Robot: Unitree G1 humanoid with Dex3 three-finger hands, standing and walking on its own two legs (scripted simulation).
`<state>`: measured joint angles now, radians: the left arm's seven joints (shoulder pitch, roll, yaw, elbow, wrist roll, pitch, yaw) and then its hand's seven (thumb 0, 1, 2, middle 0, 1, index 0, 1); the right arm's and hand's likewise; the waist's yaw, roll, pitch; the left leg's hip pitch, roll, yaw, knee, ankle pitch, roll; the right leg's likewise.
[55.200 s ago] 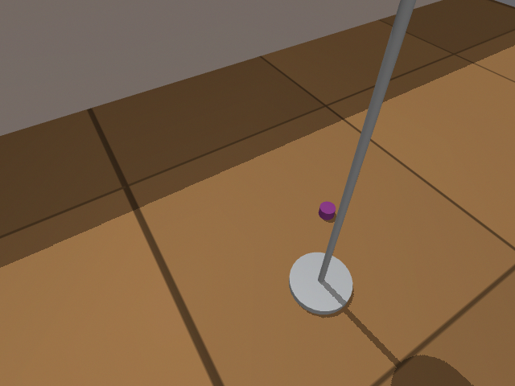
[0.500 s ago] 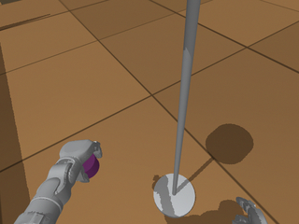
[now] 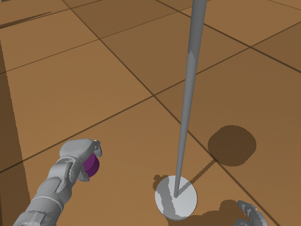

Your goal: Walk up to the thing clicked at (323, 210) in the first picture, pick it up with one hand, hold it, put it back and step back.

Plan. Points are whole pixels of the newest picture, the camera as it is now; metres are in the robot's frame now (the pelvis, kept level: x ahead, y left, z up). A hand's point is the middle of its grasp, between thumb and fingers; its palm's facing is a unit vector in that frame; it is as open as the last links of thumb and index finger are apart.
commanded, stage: hold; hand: left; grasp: from above
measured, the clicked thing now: (85, 163) +0.31 +0.23 -0.06
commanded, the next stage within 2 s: crouch in 0.06 s
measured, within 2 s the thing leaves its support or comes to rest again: neither
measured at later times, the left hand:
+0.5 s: hand (88, 174) +0.30 +0.23 -0.09, palm faces -0.48 -0.03 -0.88, open 9.2 cm
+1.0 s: hand (105, 179) +0.37 +0.25 -0.34, palm faces -0.43 +0.02 -0.90, open 9.1 cm
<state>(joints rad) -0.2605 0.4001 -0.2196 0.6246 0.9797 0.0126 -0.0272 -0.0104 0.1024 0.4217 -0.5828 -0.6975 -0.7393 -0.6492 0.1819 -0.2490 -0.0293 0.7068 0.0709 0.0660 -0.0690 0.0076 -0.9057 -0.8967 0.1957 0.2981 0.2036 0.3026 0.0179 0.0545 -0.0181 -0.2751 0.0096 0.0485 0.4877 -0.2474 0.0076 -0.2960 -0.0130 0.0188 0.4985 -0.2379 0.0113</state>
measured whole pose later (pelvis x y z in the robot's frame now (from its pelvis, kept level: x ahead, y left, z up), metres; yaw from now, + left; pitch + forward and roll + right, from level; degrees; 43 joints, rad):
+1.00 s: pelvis -0.07 +0.01 -0.22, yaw +0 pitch +33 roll -3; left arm -0.80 0.50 -0.04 1.27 1.15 -0.06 0.31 -0.01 0.09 0.45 -0.58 -0.69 -0.74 -0.66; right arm 0.26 -0.24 -0.05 0.74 -0.04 0.01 -0.02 0.00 -0.90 -0.89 0.20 0.30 0.21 0.30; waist -0.17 0.05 -0.19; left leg -1.65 0.02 -0.01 1.67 -0.59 0.03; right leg -1.63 -0.01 -0.02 1.62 -0.56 0.03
